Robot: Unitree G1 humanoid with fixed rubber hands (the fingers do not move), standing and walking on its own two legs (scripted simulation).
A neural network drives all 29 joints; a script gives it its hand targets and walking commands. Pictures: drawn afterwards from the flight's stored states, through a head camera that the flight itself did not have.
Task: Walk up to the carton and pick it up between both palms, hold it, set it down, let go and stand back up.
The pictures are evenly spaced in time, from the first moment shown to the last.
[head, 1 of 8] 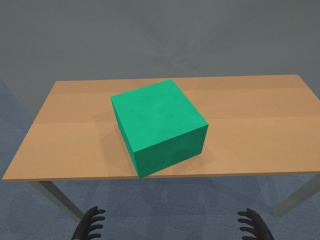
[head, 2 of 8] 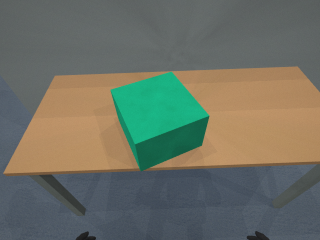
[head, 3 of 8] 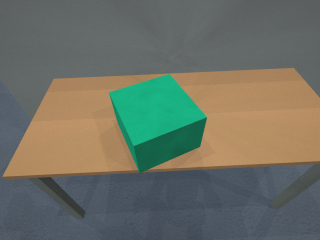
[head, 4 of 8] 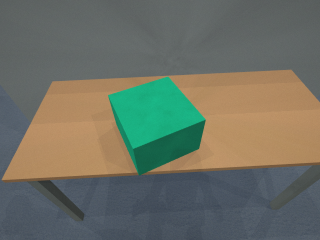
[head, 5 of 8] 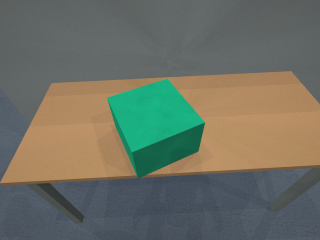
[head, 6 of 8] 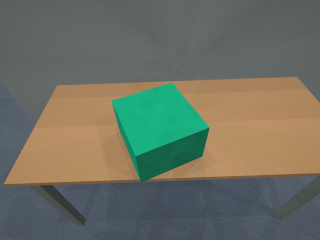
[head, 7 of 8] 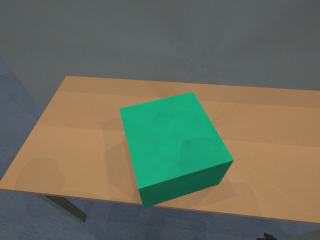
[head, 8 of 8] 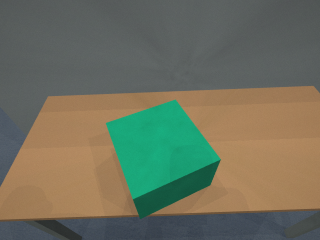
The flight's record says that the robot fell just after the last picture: no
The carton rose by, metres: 0.00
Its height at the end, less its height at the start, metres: +0.00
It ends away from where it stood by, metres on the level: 0.00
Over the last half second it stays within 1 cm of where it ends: yes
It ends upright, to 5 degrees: yes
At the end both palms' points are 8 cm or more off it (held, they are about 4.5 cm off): yes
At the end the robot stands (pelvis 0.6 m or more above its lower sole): yes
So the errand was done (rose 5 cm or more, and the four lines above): no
